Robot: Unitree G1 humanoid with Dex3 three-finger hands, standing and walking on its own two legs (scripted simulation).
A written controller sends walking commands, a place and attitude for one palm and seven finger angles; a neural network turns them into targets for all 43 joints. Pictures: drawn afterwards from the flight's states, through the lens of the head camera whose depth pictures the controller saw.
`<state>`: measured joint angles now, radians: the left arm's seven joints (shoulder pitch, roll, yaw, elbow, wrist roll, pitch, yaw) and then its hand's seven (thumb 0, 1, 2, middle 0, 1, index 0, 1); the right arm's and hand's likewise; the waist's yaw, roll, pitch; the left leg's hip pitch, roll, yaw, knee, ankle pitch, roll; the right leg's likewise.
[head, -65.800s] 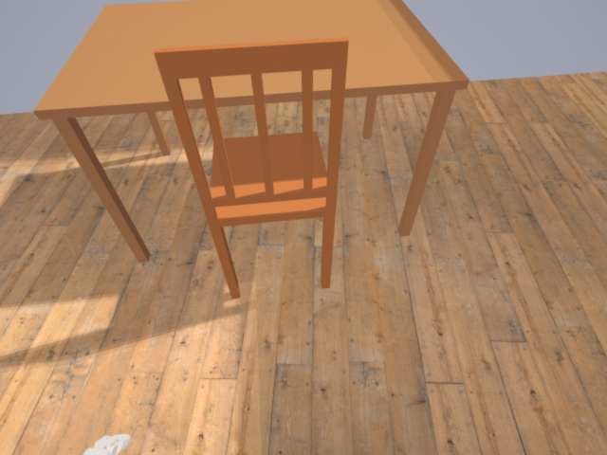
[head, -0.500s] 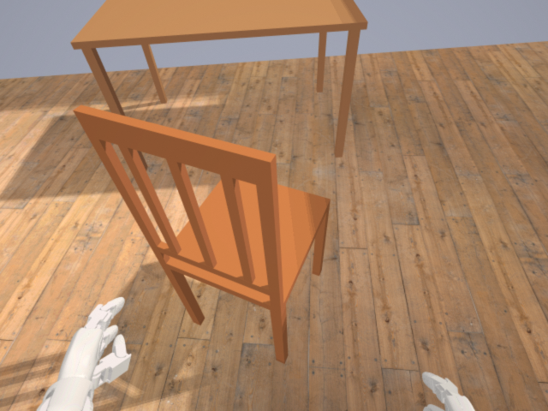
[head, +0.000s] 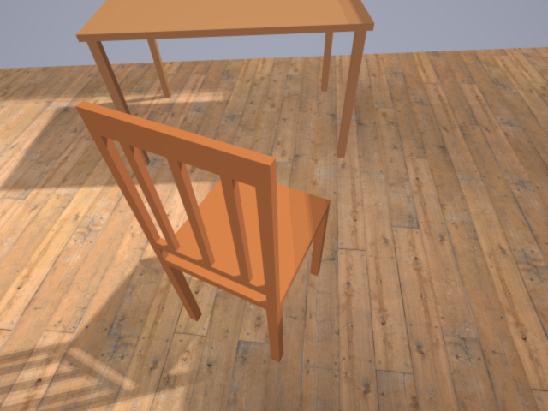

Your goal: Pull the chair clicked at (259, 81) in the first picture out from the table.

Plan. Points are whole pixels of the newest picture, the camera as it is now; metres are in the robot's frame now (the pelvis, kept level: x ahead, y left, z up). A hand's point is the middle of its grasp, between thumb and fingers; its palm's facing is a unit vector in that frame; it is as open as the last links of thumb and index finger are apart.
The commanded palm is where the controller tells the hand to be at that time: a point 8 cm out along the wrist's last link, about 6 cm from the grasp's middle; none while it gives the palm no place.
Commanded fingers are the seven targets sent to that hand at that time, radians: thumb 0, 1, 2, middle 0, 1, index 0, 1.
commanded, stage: let the arm hang, fingers relaxed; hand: left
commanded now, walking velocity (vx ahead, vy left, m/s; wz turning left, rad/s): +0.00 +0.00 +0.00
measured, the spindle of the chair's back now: (195, 218) +0.49 +0.21 -0.07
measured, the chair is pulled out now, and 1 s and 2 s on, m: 0.79 0.79 0.79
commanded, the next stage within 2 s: look to check the result in 0.44 s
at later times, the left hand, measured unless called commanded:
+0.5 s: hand out of the picture +0.01 +0.15 -0.17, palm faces +0.03 -0.98 -0.20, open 7.3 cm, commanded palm none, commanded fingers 0.00 0.90 0.90 -0.20 -0.30 -0.20 -0.30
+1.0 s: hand out of the picture +0.00 +0.15 -0.17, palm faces +0.03 -0.98 -0.19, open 7.3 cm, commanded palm none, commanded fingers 0.00 0.90 0.90 -0.20 -0.30 -0.20 -0.30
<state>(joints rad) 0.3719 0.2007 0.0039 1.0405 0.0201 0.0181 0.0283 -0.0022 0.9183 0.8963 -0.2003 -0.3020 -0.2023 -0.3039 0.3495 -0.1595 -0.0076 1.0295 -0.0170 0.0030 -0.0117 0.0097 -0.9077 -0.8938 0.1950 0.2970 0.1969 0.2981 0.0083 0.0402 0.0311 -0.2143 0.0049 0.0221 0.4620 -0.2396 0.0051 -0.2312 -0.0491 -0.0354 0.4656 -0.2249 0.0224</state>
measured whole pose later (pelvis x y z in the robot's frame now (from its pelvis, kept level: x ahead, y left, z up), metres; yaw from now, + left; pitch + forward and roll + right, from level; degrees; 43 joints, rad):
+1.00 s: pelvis +0.01 -0.02 +0.00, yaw -1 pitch -1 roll +0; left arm 0.32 0.13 0.01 1.07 0.02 0.00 0.04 0.00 0.91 0.90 -0.20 -0.30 -0.20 -0.30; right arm 0.34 -0.11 -0.01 1.10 -0.01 -0.01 -0.03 0.01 -0.91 -0.89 0.19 0.30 0.20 0.30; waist 0.00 0.01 0.04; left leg -0.18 0.03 0.02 0.44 -0.24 -0.02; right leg -0.21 -0.02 -0.03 0.46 -0.23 0.00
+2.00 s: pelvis +0.01 -0.02 +0.00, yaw -1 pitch -1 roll +0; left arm 0.32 0.12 0.01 1.08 0.02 -0.01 0.04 0.00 0.91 0.90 -0.20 -0.30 -0.20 -0.30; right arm 0.32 -0.11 -0.01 1.12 -0.01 -0.02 -0.04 0.01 -0.91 -0.89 0.19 0.30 0.20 0.30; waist 0.00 0.01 0.05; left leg -0.17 0.03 0.03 0.43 -0.25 -0.02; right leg -0.20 -0.02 -0.03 0.46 -0.24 0.00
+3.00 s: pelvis +0.02 -0.02 +0.00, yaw -1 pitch -1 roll +1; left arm 0.32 0.12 0.01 1.08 0.02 -0.01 0.04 0.00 0.91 0.90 -0.20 -0.30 -0.20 -0.30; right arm 0.32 -0.11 -0.01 1.12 -0.01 -0.02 -0.04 0.01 -0.91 -0.89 0.19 0.30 0.20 0.30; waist 0.00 0.01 0.05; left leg -0.15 0.03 0.03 0.42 -0.25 -0.02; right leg -0.19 -0.03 -0.03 0.46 -0.25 0.00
